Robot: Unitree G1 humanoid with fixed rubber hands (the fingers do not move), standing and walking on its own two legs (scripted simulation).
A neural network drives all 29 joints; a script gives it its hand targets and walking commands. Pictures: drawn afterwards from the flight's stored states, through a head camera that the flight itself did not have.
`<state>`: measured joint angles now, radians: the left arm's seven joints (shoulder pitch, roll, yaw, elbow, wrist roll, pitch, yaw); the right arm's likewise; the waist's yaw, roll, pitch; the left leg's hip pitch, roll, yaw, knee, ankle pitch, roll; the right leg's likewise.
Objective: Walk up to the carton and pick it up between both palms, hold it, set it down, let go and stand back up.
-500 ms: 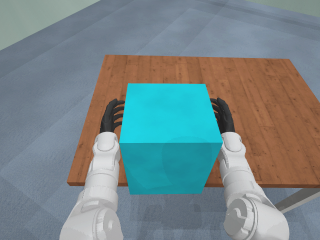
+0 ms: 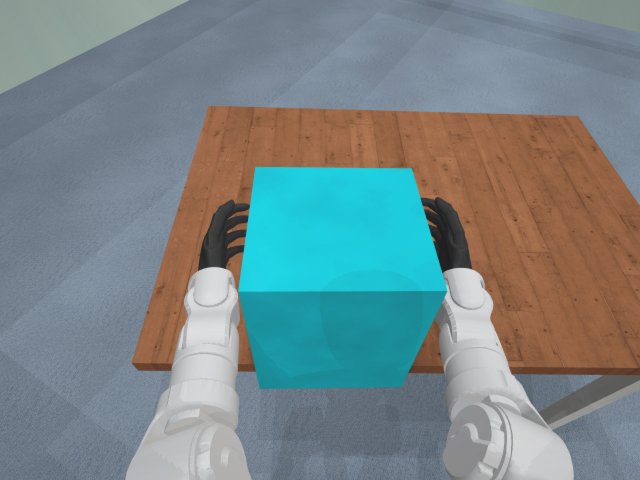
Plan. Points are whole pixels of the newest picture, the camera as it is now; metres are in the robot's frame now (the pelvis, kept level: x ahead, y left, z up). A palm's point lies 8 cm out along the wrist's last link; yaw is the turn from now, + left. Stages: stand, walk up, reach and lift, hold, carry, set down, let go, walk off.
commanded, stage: set down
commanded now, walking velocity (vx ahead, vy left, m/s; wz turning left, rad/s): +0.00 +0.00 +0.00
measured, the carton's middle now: (332, 283) +0.40 -0.01 +0.00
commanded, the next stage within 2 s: none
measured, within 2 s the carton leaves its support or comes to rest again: neither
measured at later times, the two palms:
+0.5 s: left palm (218, 268) +0.39 +0.14 +0.04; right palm (452, 264) +0.39 -0.16 +0.05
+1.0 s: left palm (222, 257) +0.42 +0.14 +0.04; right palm (446, 246) +0.43 -0.17 +0.04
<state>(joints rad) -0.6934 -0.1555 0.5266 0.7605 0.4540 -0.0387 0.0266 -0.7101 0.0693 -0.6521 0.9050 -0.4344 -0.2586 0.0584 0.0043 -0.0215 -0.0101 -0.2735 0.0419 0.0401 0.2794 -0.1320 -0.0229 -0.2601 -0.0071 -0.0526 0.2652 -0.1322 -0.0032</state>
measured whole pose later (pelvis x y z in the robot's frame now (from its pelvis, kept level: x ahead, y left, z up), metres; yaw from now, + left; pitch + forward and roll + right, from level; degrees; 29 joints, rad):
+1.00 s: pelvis -0.01 -0.01 -0.02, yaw -3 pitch +20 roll -1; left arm -0.91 0.05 0.18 1.33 0.00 -0.28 0.18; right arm -0.93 -0.19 -0.04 1.36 0.17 -0.30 -0.08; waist 0.09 0.04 -0.22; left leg -0.64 0.10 0.06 0.51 -0.22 -0.04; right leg -0.62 0.03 -0.03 0.44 -0.17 -0.02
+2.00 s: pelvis -0.02 -0.02 +0.00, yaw -1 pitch +5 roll -1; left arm -0.96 0.21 0.10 0.88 -0.09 0.34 0.13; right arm -1.07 -0.33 0.12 1.17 0.44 0.18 -0.10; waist 0.06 -0.02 -0.09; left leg -0.29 0.08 0.03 0.35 -0.15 -0.05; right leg -0.27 0.04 -0.04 0.30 -0.13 -0.03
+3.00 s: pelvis -0.01 -0.01 +0.00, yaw -3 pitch -2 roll +0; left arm -0.11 0.00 0.03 0.41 0.04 0.01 0.13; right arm -0.17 -0.17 0.03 0.65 0.21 -0.20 -0.04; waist 0.01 -0.02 0.03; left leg -0.11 0.06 0.05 0.33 -0.18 -0.04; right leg -0.13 0.02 0.01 0.34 -0.17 -0.02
